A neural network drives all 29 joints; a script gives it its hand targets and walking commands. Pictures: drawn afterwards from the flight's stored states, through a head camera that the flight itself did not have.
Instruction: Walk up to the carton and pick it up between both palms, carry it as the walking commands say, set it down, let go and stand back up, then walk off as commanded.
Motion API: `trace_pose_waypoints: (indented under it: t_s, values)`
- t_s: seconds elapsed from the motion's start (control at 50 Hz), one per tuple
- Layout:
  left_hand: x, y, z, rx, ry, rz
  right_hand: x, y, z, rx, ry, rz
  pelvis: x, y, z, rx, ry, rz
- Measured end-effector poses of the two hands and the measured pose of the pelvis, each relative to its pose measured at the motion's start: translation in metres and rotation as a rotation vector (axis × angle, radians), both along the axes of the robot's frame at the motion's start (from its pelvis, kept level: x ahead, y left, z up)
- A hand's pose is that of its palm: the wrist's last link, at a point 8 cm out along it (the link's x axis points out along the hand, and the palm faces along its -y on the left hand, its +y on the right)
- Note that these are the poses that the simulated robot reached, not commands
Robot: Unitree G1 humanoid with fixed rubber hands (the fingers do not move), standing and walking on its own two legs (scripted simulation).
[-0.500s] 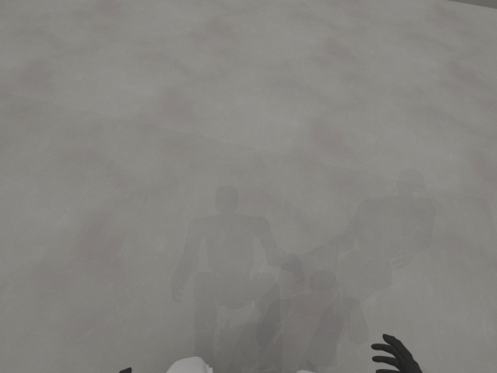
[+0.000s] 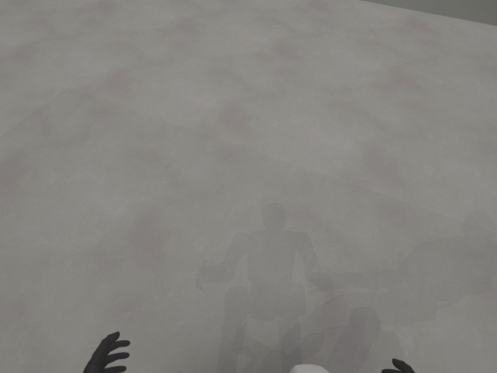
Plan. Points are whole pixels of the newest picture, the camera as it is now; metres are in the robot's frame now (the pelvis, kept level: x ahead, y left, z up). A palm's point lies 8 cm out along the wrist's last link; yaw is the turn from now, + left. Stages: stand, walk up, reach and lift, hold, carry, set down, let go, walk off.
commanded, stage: walk up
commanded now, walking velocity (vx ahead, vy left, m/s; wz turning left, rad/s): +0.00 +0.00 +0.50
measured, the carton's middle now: out of the picture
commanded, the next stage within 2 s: none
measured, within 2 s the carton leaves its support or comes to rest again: neither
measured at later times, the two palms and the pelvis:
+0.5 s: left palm out of the picture -0.04 +0.25 -0.16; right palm (368, 340) +0.17 -0.21 -0.12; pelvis -0.02 +0.00 -0.01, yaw +19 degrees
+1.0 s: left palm out of the picture -0.05 +0.29 -0.12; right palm (375, 359) +0.14 -0.21 -0.12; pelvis -0.03 +0.01 +0.00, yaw +31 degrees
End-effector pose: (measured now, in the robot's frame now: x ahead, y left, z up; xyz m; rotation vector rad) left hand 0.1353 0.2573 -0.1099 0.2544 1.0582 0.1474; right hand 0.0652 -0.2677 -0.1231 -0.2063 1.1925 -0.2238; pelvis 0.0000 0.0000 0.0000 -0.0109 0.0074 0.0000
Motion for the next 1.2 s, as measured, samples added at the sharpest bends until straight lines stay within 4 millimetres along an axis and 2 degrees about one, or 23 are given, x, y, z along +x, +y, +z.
trace_pose_waypoints:
  t_s: [0.04,0.1,0.2,0.3,0.42,0.52,0.68,0.8,0.88,0.98,1.08,1.12,1.2]
  values:
    - [-0.016,-0.004,-0.002,0.025,-0.003,0.027,0.005,-0.014,-0.011,0.004,-0.002,0.021,-0.001,-0.010,-0.008,0.037,0.013,0.006]
    - [-0.056,-0.009,-0.001,0.047,0.052,0.097,0.018,-0.025,-0.016,0.001,0.000,0.069,-0.007,-0.018,-0.008,0.034,-0.001,0.043]
    - [-0.115,-0.013,0.005,0.050,0.124,0.205,0.038,-0.021,-0.011,0.041,0.011,0.149,-0.009,-0.027,0.002,0.045,-0.009,0.121]
    - [-0.147,-0.023,-0.004,0.011,0.168,0.288,0.056,-0.008,-0.007,0.056,0.018,0.218,-0.009,-0.027,0.002,0.031,0.004,0.187]
    - [-0.162,-0.024,-0.027,-0.075,0.162,0.359,0.083,0.028,-0.002,0.033,0.015,0.327,-0.012,-0.014,-0.004,0.008,0.019,0.268]
    - [-0.174,-0.001,-0.051,-0.119,0.157,0.396,0.107,0.063,0.004,-0.014,-0.064,0.407,-0.018,0.007,-0.015,0.002,0.007,0.334]
    - [-0.175,0.043,-0.025,-0.081,0.052,0.463,0.091,0.081,0.019,-0.057,-0.028,0.424,-0.027,0.025,0.001,-0.052,-0.020,0.415]
    - [-0.183,0.058,-0.017,-0.039,0.048,0.491,0.084,0.088,0.019,-0.039,-0.027,0.457,-0.031,0.025,0.003,-0.044,-0.011,0.468]
    - [-0.183,0.053,-0.014,-0.027,0.039,0.496,0.078,0.079,0.014,-0.043,0.009,0.477,-0.032,0.019,0.003,-0.029,0.002,0.490]
    - [-0.181,0.035,-0.007,-0.017,0.036,0.509,0.076,0.059,0.004,-0.038,0.051,0.487,-0.030,0.009,0.001,-0.018,0.018,0.530]
    - [-0.191,0.016,-0.003,0.033,0.013,0.557,0.085,0.041,-0.017,-0.018,0.085,0.528,-0.024,-0.009,-0.009,0.023,0.039,0.550]
    - [-0.206,0.005,-0.003,0.036,0.041,0.594,0.095,0.043,-0.021,-0.011,0.080,0.562,-0.024,-0.015,-0.009,0.018,0.020,0.577]
    - [-0.232,-0.013,0.001,0.026,0.065,0.676,0.119,0.063,-0.017,0.020,0.057,0.660,-0.022,-0.022,-0.004,0.024,0.001,0.671]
